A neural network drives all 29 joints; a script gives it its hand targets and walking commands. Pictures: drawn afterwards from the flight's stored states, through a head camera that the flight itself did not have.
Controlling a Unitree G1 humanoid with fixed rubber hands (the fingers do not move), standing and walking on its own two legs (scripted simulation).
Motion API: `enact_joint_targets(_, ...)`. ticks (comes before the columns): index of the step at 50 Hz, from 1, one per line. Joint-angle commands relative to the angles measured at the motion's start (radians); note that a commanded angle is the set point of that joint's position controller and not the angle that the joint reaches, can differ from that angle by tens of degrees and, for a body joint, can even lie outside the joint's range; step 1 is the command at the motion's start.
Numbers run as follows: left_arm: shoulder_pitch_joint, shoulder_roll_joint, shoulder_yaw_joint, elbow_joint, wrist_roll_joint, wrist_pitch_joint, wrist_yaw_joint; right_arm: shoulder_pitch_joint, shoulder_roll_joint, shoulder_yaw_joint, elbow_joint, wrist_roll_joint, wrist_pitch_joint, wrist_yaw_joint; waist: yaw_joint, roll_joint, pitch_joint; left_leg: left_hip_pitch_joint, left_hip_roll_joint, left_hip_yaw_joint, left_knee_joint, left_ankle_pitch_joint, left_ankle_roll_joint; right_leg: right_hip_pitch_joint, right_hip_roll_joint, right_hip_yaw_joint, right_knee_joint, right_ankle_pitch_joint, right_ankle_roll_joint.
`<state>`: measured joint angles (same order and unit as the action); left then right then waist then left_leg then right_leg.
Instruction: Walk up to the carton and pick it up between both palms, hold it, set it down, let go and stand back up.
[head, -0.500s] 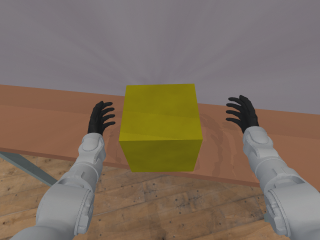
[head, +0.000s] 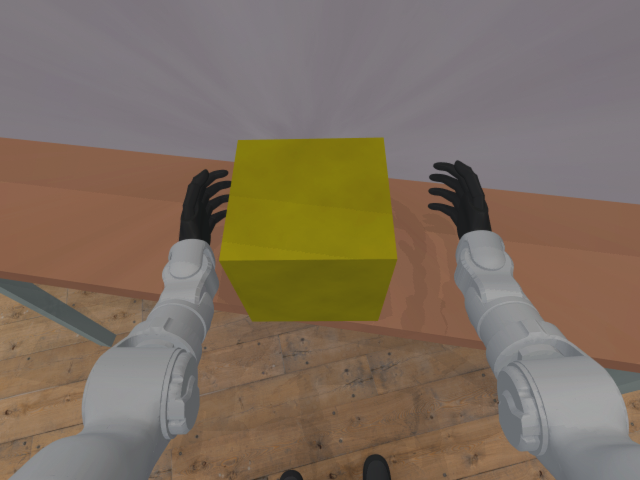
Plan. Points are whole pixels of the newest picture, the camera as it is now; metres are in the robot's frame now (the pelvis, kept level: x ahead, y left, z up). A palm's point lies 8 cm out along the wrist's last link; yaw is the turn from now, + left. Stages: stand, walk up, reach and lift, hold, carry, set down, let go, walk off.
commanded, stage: reach and lift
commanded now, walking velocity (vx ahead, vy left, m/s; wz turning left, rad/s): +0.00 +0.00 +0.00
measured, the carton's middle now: (312, 236) +0.42 +0.04 +0.00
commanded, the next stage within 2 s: none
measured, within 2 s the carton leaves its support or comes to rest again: neither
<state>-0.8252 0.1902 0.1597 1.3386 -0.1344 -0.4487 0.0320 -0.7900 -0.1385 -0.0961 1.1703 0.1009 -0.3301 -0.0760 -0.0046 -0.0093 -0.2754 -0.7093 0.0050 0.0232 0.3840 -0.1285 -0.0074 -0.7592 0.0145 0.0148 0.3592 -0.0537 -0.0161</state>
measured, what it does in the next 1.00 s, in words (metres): stands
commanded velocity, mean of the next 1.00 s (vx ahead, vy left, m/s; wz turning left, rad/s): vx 0.00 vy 0.00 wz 0.00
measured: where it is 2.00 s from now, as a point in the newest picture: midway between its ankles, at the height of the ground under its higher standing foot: outside the picture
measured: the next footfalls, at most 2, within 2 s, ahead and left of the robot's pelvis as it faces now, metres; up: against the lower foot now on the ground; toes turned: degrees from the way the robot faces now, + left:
none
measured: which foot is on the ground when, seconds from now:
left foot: down 0.00-1.00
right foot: down 0.00-1.00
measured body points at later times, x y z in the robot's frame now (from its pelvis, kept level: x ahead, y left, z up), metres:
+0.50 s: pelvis +0.03 +0.01 +0.01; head +0.10 +0.02 +0.46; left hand +0.43 +0.17 +0.04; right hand +0.43 -0.12 +0.03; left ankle +0.00 +0.12 -0.73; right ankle +0.04 -0.11 -0.73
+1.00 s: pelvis +0.02 +0.01 +0.02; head +0.10 +0.01 +0.46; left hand +0.43 +0.17 +0.04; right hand +0.43 -0.11 +0.03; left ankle +0.00 +0.12 -0.73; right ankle +0.04 -0.11 -0.73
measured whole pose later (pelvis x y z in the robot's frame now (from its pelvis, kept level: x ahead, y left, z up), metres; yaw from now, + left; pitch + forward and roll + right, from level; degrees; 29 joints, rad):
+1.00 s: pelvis +0.02 +0.01 +0.02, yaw +1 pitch +18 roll +0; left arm -0.69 -0.05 0.45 1.03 0.34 -0.28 0.08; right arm -0.67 0.12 -0.50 1.02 -0.37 -0.31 -0.13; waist 0.01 0.01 -0.17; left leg -0.45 0.00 -0.01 0.26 -0.12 0.00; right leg -0.46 0.01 -0.01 0.17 -0.02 -0.01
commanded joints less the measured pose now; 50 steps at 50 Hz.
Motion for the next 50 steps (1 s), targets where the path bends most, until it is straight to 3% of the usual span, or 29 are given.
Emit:
enact_joint_targets(1,-0.357,0.089,0.026,-0.139,0.039,-0.049,0.004,-0.363,-0.02,-0.062,-0.174,-0.073,-0.022,-0.007,-0.003,0.006,-0.532,0.175,-0.034,0.032,-0.029,0.129,-0.028,0.501,-0.007,-0.009,0.01,0.12,0.028)
enact_joint_targets(5,-0.347,0.005,0.112,-0.179,0.158,-0.047,-0.006,-0.346,0.092,-0.175,-0.194,-0.216,-0.013,-0.007,-0.012,0.02,-0.496,0.191,-0.044,0.023,-0.053,0.15,-0.023,0.536,-0.004,-0.026,-0.021,0.15,0.021)
enact_joint_targets(9,-0.327,-0.238,0.228,-0.257,0.423,-0.002,-0.04,-0.332,0.373,-0.342,-0.258,-0.532,-0.039,0.028,-0.027,0.058,-0.477,0.265,-0.065,-0.004,-0.093,0.214,-0.028,0.604,0.009,-0.069,-0.082,0.261,0.02)
enact_joint_targets(10,-0.316,-0.293,0.237,-0.268,0.473,0.011,-0.042,-0.328,0.416,-0.375,-0.278,-0.597,-0.045,0.036,-0.045,0.063,-0.492,0.286,-0.067,-0.011,-0.102,0.233,-0.035,0.631,0.01,-0.071,-0.096,0.298,0.016)
enact_joint_targets(11,-0.288,-0.275,0.262,-0.283,0.511,0.03,-0.027,-0.313,0.379,-0.415,-0.297,-0.634,-0.054,0.028,-0.055,0.066,-0.525,0.294,-0.073,-0.008,-0.107,0.252,-0.04,0.667,0.012,-0.069,-0.099,0.347,0.015)
enact_joint_targets(13,-0.277,-0.345,0.29,-0.325,0.585,0.058,-0.014,-0.287,0.442,-0.429,-0.321,-0.699,-0.051,0.029,-0.038,0.057,-0.543,0.384,-0.06,-0.015,-0.117,0.318,-0.049,0.685,0.026,-0.083,-0.113,0.409,0.02)
enact_joint_targets(16,-0.209,-0.176,0.318,-0.403,0.554,0.097,0.028,-0.213,0.228,-0.428,-0.331,-0.595,-0.057,-0.016,-0.014,0.02,-0.568,0.41,-0.046,0.005,-0.108,0.389,-0.067,0.707,0.044,-0.057,-0.09,0.48,0.033)
enact_joint_targets(20,-0.228,-0.147,0.195,-0.453,0.406,0.111,0.067,-0.227,0.167,-0.277,-0.304,-0.373,-0.058,-0.067,0.015,0.015,-0.544,0.366,-0.049,0.014,-0.085,0.384,-0.053,0.78,0.048,-0.027,-0.033,0.545,0.048)
enact_joint_targets(24,-0.207,-0.156,0.183,-0.442,0.392,0.116,0.072,-0.224,0.149,-0.249,-0.274,-0.315,-0.046,-0.062,0.03,0.027,-0.46,0.43,-0.049,0.007,-0.069,0.368,-0.057,0.692,0.052,-0.036,-0.053,0.451,0.046)
enact_joint_targets(29,-0.181,-0.172,0.194,-0.446,0.408,0.125,0.066,-0.208,0.148,-0.262,-0.269,-0.322,-0.025,-0.046,0.035,0.037,-0.374,0.514,-0.046,0.002,-0.06,0.36,-0.071,0.58,0.054,-0.046,-0.103,0.314,0.033)
enact_joint_targets(33,-0.186,-0.18,0.206,-0.463,0.422,0.127,0.062,-0.213,0.163,-0.291,-0.286,-0.362,-0.019,-0.038,0.03,0.034,-0.365,0.522,-0.047,0.003,-0.07,0.332,-0.071,0.567,0.051,-0.051,-0.118,0.276,0.032)
enact_joint_targets(50,-0.215,-0.247,0.262,-0.462,0.497,0.112,0.047,-0.233,0.276,-0.371,-0.319,-0.509,-0.04,-0.038,0.006,0.019,-0.425,0.458,-0.054,0.003,-0.099,0.306,-0.056,0.666,0.04,-0.06,-0.105,0.359,0.044)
